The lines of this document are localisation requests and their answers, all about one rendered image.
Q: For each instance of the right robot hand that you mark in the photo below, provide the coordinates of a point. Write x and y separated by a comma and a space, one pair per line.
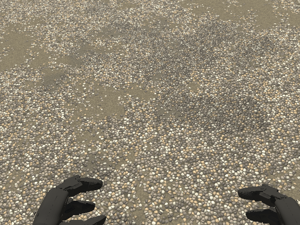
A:
283, 210

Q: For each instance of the left robot hand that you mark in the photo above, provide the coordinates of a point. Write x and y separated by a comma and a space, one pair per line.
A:
57, 206

